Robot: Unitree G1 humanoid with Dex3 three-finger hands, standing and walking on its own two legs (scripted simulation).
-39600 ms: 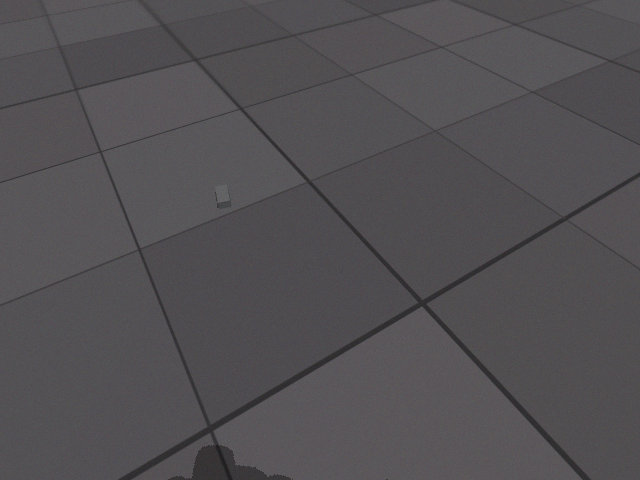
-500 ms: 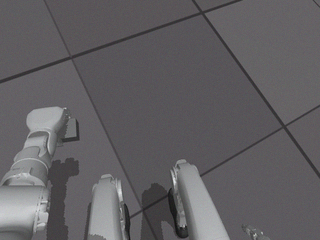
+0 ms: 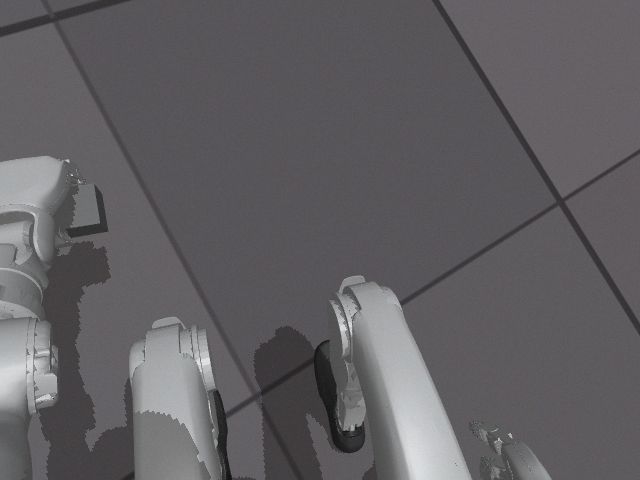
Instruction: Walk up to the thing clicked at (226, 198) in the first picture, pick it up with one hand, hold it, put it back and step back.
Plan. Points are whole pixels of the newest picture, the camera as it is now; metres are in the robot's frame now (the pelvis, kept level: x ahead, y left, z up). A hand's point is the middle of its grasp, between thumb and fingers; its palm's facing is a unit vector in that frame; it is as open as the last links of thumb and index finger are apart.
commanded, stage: crouch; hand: left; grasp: from above
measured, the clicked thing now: (51, 215) +0.48 +0.27 -0.20
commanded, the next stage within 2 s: lower in 0.58 s
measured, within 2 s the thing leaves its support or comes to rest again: neither
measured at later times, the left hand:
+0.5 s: hand (62, 216) +0.49 +0.27 -0.23, palm faces -0.47 -0.04 -0.88, open 8.5 cm
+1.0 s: hand (71, 220) +0.50 +0.27 -0.27, palm faces -0.49 -0.05 -0.87, open 8.5 cm
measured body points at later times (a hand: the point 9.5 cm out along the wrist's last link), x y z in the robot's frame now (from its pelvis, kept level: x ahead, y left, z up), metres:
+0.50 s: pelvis -0.01 +0.00 -0.06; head +0.25 +0.06 +0.31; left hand +0.51 +0.27 -0.18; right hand +0.00 -0.27 -0.15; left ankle +0.07 +0.12 -0.37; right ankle +0.10 -0.13 -0.37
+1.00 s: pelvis +0.00 +0.01 -0.08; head +0.27 +0.07 +0.27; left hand +0.52 +0.27 -0.22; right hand +0.01 -0.27 -0.16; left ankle +0.07 +0.12 -0.37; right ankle +0.10 -0.13 -0.37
